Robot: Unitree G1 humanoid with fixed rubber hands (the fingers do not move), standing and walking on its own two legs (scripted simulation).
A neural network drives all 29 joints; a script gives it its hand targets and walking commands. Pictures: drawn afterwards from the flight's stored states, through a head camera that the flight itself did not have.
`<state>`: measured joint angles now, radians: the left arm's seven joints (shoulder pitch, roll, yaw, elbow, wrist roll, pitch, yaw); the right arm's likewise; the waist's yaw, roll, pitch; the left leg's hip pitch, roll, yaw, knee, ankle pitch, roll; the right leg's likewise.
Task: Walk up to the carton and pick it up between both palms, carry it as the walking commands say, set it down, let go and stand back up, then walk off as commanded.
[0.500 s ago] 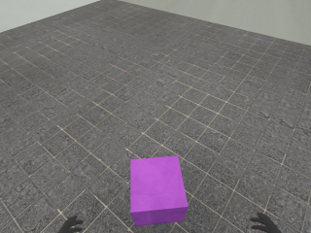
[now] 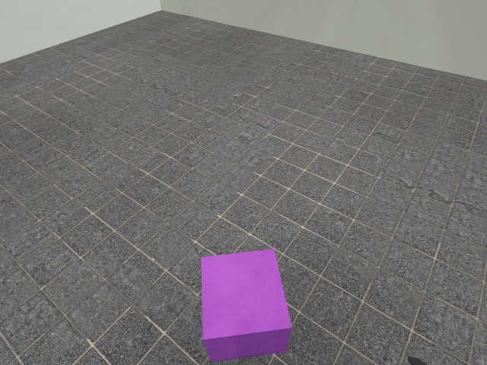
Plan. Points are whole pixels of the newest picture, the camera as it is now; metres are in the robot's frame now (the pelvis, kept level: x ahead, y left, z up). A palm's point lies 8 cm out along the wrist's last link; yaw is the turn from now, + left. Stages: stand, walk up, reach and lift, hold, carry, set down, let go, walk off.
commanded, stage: stand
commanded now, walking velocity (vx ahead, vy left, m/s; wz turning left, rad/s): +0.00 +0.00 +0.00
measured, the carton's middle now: (243, 304) +0.49 +0.04 -0.65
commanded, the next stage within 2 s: walk off in 1.14 s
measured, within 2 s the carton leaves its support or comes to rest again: neither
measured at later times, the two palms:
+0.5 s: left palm out of the picture +0.04 +0.29 -0.11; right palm out of the picture +0.05 -0.30 -0.11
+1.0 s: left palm out of the picture +0.03 +0.30 -0.12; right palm out of the picture +0.03 -0.30 -0.11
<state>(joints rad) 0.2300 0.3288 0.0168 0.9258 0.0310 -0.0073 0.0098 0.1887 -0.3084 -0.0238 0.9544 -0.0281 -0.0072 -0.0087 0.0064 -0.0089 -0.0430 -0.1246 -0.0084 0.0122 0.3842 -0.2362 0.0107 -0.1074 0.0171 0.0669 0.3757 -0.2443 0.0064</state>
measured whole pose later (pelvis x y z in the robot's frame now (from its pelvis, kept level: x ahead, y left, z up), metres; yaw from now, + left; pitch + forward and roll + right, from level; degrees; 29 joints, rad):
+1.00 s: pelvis -0.03 +0.00 +0.00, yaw +0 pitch -3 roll +0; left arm 0.19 0.36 0.00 1.08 0.02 -0.02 0.01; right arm 0.17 -0.34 -0.01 1.09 -0.02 -0.01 0.00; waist 0.00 0.00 0.00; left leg -0.12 0.00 0.01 0.35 -0.18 0.01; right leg -0.10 0.03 0.07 0.32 -0.18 0.00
